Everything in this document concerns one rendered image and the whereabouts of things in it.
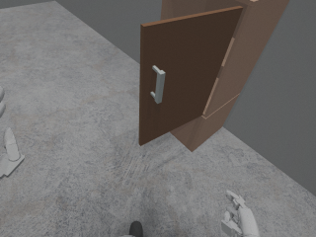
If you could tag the robot left hand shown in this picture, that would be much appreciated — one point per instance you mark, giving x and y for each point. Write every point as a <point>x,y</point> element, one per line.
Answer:
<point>13,159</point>

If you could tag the handle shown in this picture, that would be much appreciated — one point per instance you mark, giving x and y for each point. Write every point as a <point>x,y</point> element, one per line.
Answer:
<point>160,80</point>

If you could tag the robot right hand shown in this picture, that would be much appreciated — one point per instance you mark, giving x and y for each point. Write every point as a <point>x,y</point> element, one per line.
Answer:
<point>244,222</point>

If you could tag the cupboard door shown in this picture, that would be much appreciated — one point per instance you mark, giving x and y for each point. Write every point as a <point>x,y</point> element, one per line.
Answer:
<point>190,50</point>

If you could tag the robot left foot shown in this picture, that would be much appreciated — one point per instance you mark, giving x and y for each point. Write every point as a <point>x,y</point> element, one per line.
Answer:
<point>136,229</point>

